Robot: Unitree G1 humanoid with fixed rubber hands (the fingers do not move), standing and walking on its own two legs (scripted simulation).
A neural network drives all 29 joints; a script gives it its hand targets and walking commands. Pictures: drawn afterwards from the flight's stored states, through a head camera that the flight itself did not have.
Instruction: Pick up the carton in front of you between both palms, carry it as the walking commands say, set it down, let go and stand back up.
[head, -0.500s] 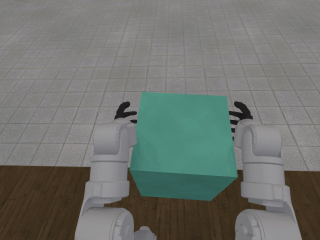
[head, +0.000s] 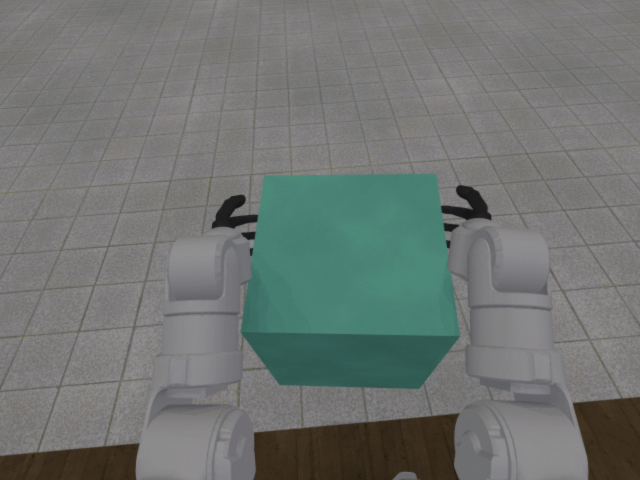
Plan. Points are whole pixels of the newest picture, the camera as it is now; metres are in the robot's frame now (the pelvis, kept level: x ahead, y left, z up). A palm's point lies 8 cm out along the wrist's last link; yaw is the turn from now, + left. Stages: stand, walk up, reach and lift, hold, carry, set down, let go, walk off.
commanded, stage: carry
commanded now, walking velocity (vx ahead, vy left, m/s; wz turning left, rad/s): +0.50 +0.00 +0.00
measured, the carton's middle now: (348, 291) +0.38 -0.02 +0.01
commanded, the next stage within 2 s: none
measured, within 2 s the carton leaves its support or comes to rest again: neither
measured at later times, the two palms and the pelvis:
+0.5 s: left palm (237, 127) +0.64 +0.15 +0.10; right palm (410, 119) +0.66 -0.13 +0.09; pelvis +0.28 +0.00 -0.03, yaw +0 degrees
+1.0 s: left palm (265, 58) +0.92 +0.13 +0.08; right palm (398, 52) +0.93 -0.16 +0.08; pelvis +0.55 -0.01 -0.05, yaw +0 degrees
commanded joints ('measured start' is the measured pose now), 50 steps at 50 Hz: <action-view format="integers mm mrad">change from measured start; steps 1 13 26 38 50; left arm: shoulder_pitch -662 -874 -667 -791 -629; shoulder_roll -1119 -1174 -1151 -1158 -1139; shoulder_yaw -528 -596 -581 -590 -484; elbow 76 -153 104 -124 116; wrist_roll -413 -562 -470 -485 -411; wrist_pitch -32 -77 -24 -50 -47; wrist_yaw -334 -354 -381 -287 -358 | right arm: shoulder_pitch -535 -663 -498 -728 -581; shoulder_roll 1117 1133 1037 1122 1143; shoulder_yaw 551 580 546 598 527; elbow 196 -75 136 -83 165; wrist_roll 397 430 338 502 405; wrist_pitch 25 -46 -11 6 2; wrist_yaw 505 429 478 491 507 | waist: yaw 74 129 -26 -26 94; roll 40 -149 302 151 -134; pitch -492 -480 -605 -499 -551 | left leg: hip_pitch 78 -480 631 347 -619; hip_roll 115 61 415 270 66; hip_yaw -20 -52 -481 -203 -121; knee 257 368 18 -172 641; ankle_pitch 640 52 1123 600 -181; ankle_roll -4 -50 214 116 -53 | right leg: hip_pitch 538 703 -52 -2 992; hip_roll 8 -241 96 -6 -378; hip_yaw -55 238 11 -20 421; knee -256 -253 582 108 -257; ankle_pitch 283 352 -484 -141 323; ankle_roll -53 -197 40 30 -228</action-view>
